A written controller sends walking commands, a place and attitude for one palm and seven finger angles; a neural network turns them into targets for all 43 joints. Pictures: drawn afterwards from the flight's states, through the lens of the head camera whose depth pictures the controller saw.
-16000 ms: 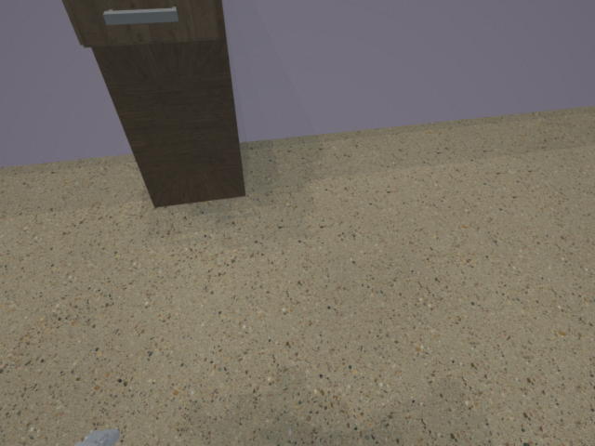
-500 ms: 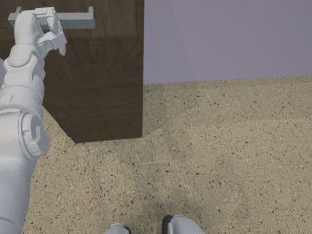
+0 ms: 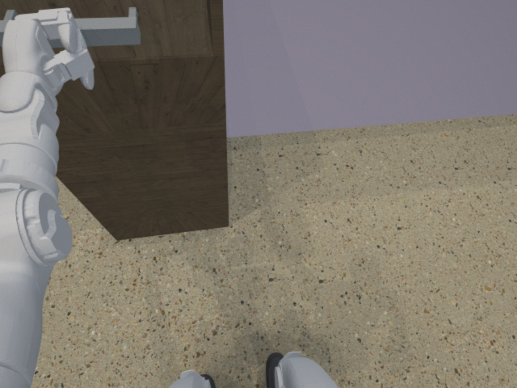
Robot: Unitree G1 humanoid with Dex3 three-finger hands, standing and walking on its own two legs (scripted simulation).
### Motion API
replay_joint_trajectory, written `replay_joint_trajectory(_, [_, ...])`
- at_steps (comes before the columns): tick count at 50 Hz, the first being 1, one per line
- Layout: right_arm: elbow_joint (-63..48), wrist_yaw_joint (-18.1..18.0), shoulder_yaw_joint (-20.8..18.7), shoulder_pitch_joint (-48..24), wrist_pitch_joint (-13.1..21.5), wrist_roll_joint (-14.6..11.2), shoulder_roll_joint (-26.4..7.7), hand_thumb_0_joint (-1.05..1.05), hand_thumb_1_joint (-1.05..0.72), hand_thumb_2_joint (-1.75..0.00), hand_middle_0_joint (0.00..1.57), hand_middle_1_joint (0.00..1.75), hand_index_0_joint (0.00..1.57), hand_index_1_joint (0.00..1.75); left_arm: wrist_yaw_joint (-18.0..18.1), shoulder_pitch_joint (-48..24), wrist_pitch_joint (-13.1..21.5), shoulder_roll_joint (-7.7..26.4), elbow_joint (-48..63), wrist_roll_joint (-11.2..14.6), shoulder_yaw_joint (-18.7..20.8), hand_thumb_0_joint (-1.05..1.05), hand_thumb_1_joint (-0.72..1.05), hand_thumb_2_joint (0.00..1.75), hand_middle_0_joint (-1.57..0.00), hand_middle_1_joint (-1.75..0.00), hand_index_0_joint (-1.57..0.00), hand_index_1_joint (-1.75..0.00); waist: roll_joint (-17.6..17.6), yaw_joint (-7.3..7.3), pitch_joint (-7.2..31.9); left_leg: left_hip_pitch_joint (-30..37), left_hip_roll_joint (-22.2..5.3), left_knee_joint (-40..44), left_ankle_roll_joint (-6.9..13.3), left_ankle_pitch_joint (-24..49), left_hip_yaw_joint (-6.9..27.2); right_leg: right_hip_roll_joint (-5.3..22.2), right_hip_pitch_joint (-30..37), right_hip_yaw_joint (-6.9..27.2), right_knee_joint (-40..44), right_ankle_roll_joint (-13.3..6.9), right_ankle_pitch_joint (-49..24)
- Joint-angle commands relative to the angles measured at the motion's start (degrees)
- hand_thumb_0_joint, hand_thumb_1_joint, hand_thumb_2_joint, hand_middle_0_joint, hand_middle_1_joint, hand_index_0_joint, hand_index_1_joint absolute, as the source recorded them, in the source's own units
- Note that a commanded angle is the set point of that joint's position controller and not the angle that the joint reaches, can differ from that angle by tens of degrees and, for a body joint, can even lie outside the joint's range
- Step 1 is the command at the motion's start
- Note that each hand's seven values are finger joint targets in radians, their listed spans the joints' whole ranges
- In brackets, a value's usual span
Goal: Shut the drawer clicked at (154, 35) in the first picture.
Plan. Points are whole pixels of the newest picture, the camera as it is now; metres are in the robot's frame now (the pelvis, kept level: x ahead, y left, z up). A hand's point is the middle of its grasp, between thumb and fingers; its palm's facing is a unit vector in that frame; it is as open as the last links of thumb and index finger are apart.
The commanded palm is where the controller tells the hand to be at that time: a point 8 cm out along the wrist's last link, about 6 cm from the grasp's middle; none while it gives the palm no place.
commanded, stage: pull the fist back off the drawer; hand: left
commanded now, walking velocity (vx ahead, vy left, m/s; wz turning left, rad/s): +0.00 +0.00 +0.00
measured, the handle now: (72, 23) +0.63 +0.20 +0.15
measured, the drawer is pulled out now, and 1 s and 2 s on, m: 0.00 0.00 0.00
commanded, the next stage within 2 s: draw the hand back to the body in 0.28 s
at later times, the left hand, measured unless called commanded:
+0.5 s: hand (76, 69) +0.53 +0.18 +0.16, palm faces +0.02 -1.00 -0.02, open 3.3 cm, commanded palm +0.47 +0.22 +0.16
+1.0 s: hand (23, 180) +0.35 +0.19 +0.18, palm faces +0.14 -0.97 -0.17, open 3.3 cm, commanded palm +0.31 +0.24 +0.18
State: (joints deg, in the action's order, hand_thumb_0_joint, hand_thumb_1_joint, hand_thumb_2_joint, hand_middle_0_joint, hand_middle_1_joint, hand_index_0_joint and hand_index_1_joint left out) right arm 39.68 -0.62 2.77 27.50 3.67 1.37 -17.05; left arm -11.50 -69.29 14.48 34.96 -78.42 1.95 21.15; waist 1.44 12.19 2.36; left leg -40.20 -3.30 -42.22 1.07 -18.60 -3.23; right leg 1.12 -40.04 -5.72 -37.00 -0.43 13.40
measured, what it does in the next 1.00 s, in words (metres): stands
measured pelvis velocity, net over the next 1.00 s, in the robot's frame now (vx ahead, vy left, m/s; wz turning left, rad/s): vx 0.03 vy -0.01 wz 0.01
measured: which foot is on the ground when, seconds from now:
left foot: down 0.00-1.00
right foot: down 0.00-1.00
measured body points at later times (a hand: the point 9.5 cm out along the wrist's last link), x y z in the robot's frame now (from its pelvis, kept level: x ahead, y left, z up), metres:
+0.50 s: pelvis +0.05 +0.00 +0.01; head +0.11 +0.00 +0.46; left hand +0.52 +0.23 +0.16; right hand +0.09 -0.26 -0.11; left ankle +0.01 +0.11 -0.71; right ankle +0.04 -0.12 -0.71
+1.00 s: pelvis +0.03 -0.01 +0.03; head +0.01 -0.03 +0.48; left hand +0.33 +0.25 +0.19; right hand +0.24 -0.23 -0.05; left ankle +0.01 +0.11 -0.71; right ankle +0.04 -0.12 -0.71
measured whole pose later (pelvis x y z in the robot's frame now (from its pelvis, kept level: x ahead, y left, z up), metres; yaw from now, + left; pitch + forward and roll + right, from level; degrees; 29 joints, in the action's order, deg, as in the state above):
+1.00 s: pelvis +0.03 -0.01 +0.03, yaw +1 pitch -1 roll +0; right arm 33.7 -3.7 2.9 8.7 4.4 -2.4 -14.7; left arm -4.9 -11.1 0.9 16.9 -9.5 8.0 9.9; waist 3.4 -2.5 1.4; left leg -10.5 -1.6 -28.0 0.3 -16.3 -3.6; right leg 1.8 -12.4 -5.2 -27.4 -0.3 13.8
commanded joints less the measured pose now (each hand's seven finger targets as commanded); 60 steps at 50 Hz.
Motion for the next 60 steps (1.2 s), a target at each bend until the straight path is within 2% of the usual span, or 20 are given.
replay_joint_trajectory(1, [-3.65,-0.49,-4.07,8.94,0.48,-0.21,-9.74,0.00,-0.90,-0.90,0.20,0.30,0.20,0.30,0.17,-24.45,4.46,8.99,17.36,2.62,1.46,0.00,0.90,0.90,-1.40,-1.60,-1.40,-1.60,6.82,-0.60,27.28,19.18,1.71,5.54,0.52,9.86,4.53,-3.02,11.64,3.59,3.95,-0.39,-6.09])
replay_joint_trajectory(8, [-6.01,-0.12,-4.79,6.07,-0.63,-0.97,-8.78,0.00,-0.90,-0.90,0.20,0.30,0.20,0.30,0.85,-14.33,3.77,5.26,24.41,3.80,1.25,0.00,0.90,0.90,-1.40,-1.60,-1.40,-1.60,3.52,-3.64,24.98,19.78,1.60,6.48,0.59,14.03,3.00,-3.19,15.78,3.16,3.77,-0.47,-11.39])
replay_joint_trajectory(9, [-6.25,-0.21,-4.87,5.74,-0.78,-1.14,-8.84,0.00,-0.90,-0.90,0.20,0.30,0.20,0.30,1.23,-12.70,3.71,6.87,25.16,3.77,2.67,0.00,0.90,0.90,-1.40,-1.60,-1.40,-1.60,2.82,-4.38,24.62,19.62,1.54,6.69,0.60,14.82,2.97,-3.22,16.84,3.15,3.53,-0.59,-12.29])
replay_joint_trajectory(14, [-6.27,-0.51,-4.96,3.94,-1.23,-1.58,-8.11,0.00,-0.90,-0.90,0.20,0.30,0.20,0.30,2.24,-13.45,3.62,6.37,28.26,3.96,2.84,0.00,0.90,0.90,-1.40,-1.60,-1.40,-1.60,1.92,-4.01,23.11,19.83,1.87,6.64,0.89,18.00,2.01,-3.11,19.55,3.50,3.31,-0.38,-17.54])
replay_joint_trajectory(19, [-6.15,-0.64,-5.17,2.80,-1.31,-1.77,-7.57,0.00,-0.90,-0.90,0.20,0.30,0.20,0.30,1.28,-10.44,3.73,3.58,31.61,4.25,0.95,0.00,0.90,0.90,-1.40,-1.60,-1.40,-1.60,4.34,-4.58,27.06,25.17,1.70,5.41,0.61,26.38,2.22,-3.08,20.24,3.52,2.44,-0.47,-22.78])
replay_joint_trajectory(20, [-6.67,-0.64,-5.35,2.76,-1.51,-1.85,-7.77,0.00,-0.90,-0.90,0.20,0.30,0.20,0.30,0.75,-6.38,3.40,4.49,32.57,4.84,2.29,0.00,0.90,0.90,-1.40,-1.60,-1.40,-1.60,3.24,-6.05,28.59,25.60,1.65,5.24,0.65,29.33,2.33,-3.14,22.25,3.50,2.13,-0.64,-24.52])
replay_joint_trajectory(23, [-8.90,-0.11,-5.49,-0.28,-1.45,-2.60,-6.97,0.00,-0.90,-0.90,0.20,0.30,0.20,0.30,-1.07,3.71,0.89,-1.50,40.08,7.29,-0.89,0.00,0.90,0.90,-1.40,-1.60,-1.40,-1.60,5.68,-8.38,30.79,29.48,1.11,5.64,0.27,37.80,2.13,-2.79,24.69,3.15,2.21,-0.66,-28.81])
replay_joint_trajectory(25, [-10.32,0.11,-5.58,-1.84,-1.55,-3.07,-6.86,0.00,-0.90,-0.90,0.20,0.30,0.20,0.30,-1.77,11.78,-1.44,-2.49,43.98,9.14,-0.47,0.00,0.90,0.90,-1.40,-1.60,-1.40,-1.60,2.13,-9.81,29.53,28.44,1.12,6.35,0.81,40.01,1.66,-2.65,28.16,3.14,2.70,-0.76,-32.14])
replay_joint_trajectory(29, [-12.28,-0.14,-5.25,-6.75,-1.80,-4.27,-6.65,0.00,-0.90,-0.90,0.20,0.30,0.20,0.30,-1.32,17.03,-6.51,-3.18,53.28,10.78,-0.36,0.00,0.90,0.90,-1.40,-1.60,-1.40,-1.60,-2.47,-10.22,21.40,24.75,1.77,9.59,1.15,30.45,0.40,-2.20,30.95,2.66,4.73,-0.41,-30.71])
replay_joint_trajectory(35, [-14.26,-1.31,-4.29,-11.92,-0.25,-4.07,-5.35,0.00,-0.90,-0.90,0.20,0.30,0.20,0.30,0.09,21.63,-7.64,-2.22,71.28,11.07,-0.15,0.00,0.90,0.90,-1.40,-1.60,-1.40,-1.60,1.89,-11.50,22.68,30.15,2.24,10.61,1.21,31.89,0.54,-1.57,34.38,3.41,5.43,-0.61,-32.04])
replay_joint_trajectory(40, [-14.37,-2.66,-3.37,-16.65,1.53,-4.77,-4.88,0.00,-0.90,-0.90,0.20,0.30,0.20,0.30,-2.15,25.54,-10.45,-6.89,74.50,12.32,-4.41,0.00,0.90,0.90,-1.40,-1.60,-1.40,-1.60,2.90,-11.04,17.49,32.36,2.45,12.52,0.69,24.89,1.52,-1.64,31.58,2.59,7.40,-1.07,-23.96])
replay_joint_trajectory(44, [-14.54,-3.69,-2.46,-20.29,2.66,-5.41,-4.57,0.00,-0.90,-0.90,0.20,0.30,0.20,0.30,-3.42,32.27,-15.25,-9.83,74.05,13.26,-6.48,0.00,0.90,0.90,-1.40,-1.60,-1.40,-1.60,1.66,-12.29,11.78,30.85,2.87,14.54,0.28,17.84,2.43,-1.35,29.92,1.71,8.97,-1.24,-17.07])
replay_joint_trajectory(45, [-14.10,-3.47,-2.89,-20.20,3.38,-3.84,-4.05,0.00,-0.90,-0.90,0.20,0.30,0.20,0.30,3.66,36.29,-10.88,-7.17,81.79,6.95,-8.16,0.00,0.90,0.90,-1.40,-1.60,-1.40,-1.60,0.90,-13.46,7.50,31.38,3.06,17.44,0.44,14.98,0.92,-0.93,28.53,3.17,13.61,-1.06,-11.25])
replay_joint_trajectory(46, [-12.98,-3.74,-2.47,-21.52,3.38,-3.48,-3.81,0.00,-0.90,-0.90,0.20,0.30,0.20,0.30,7.26,41.97,-10.26,-9.80,78.54,6.31,-8.80,0.00,0.90,0.90,-1.40,-1.60,-1.40,-1.60,-2.30,-12.81,3.12,30.14,2.66,18.81,0.49,11.68,1.14,-0.95,28.27,3.06,14.96,-0.75,-8.28])
replay_joint_trajectory(48, [-12.67,-3.79,-2.16,-22.43,2.98,-3.47,-3.74,0.00,-0.90,-0.90,0.20,0.30,0.20,0.30,10.27,45.90,-9.85,-10.60,80.33,5.36,-9.05,0.00,0.90,0.90,-1.40,-1.60,-1.40,-1.60,-4.81,-13.38,2.90,29.94,2.31,20.34,0.52,9.68,1.93,-0.66,30.73,3.31,15.70,-0.66,-6.05])
replay_joint_trajectory(50, [-12.08,-4.15,-2.31,-23.09,2.51,-3.10,-3.74,0.00,-0.90,-0.90,0.20,0.30,0.20,0.30,12.53,46.92,-8.84,-7.74,83.28,4.37,-6.55,0.00,0.90,0.90,-1.40,-1.60,-1.40,-1.60,-5.81,-13.78,4.00,31.34,2.42,21.35,0.72,9.47,1.78,-0.74,32.93,3.67,17.02,-0.59,-5.22])
replay_joint_trajectory(54, [-12.52,-4.56,-1.84,-24.81,2.83,-2.20,-2.20,0.00,-0.90,-0.90,0.20,0.30,0.20,0.30,15.56,47.78,-6.71,-5.78,93.22,2.51,-4.23,0.00,0.90,0.90,-1.40,-1.60,-1.40,-1.60,2.69,-14.36,8.87,35.53,2.97,22.68,0.58,11.85,1.27,-0.30,37.64,4.38,17.81,-0.78,-7.59])
replay_joint_trajectory(56, [-12.24,-4.64,-1.77,-25.44,3.28,-1.82,-1.87,0.00,-0.90,-0.90,0.20,0.30,0.20,0.30,16.44,50.01,-5.88,-5.72,96.49,1.96,-4.24,0.00,0.90,0.90,-1.40,-1.60,-1.40,-1.60,6.12,-14.54,8.06,36.32,2.89,23.39,0.29,11.73,1.35,-0.34,38.10,4.49,18.81,-0.89,-6.88])
replay_joint_trajectory(59, [-11.88,-4.57,-1.86,-25.86,4.01,-1.48,-1.63,0.00,-0.90,-0.90,0.20,0.30,0.20,0.30,17.29,56.63,-5.27,-7.53,98.22,1.60,-5.04,0.00,0.90,0.90,-1.40,-1.60,-1.40,-1.60,4.90,-14.75,5.07,36.40,2.88,24.30,0.13,11.66,1.64,-0.81,37.92,4.00,19.91,-0.91,-6.08])
replay_joint_trajectory(60, [-11.83,-4.57,-2.11,-25.93,4.19,-1.27,-2.00,0.00,-0.90,-0.90,0.20,0.30,0.20,0.30,17.25,59.35,-5.15,-8.08,98.42,1.58,-5.62,0.00,0.90,0.90,-1.40,-1.60,-1.40,-1.60,0.31,-14.74,4.15,36.40,2.72,24.56,0.32,11.70,1.99,-1.10,37.80,3.83,20.58,-0.72,-5.52])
